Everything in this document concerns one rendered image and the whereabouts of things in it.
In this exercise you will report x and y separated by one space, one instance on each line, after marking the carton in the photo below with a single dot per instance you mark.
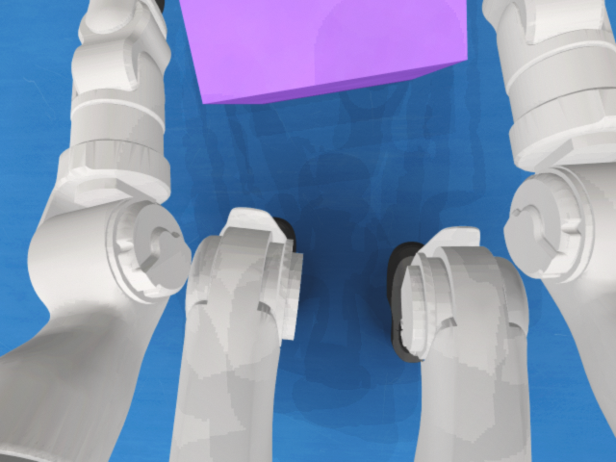
266 51

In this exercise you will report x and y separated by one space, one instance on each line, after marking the left robot upper arm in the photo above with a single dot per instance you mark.
105 274

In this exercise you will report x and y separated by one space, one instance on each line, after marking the robot left forearm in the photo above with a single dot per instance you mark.
117 110

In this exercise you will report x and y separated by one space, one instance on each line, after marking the robot left foot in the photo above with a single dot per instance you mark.
287 229

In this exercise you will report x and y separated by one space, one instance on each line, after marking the robot right forearm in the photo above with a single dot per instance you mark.
558 62

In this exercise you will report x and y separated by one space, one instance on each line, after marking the robot left thigh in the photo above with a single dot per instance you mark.
231 350

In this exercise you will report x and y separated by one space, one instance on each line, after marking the right robot upper arm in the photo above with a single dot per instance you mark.
562 229

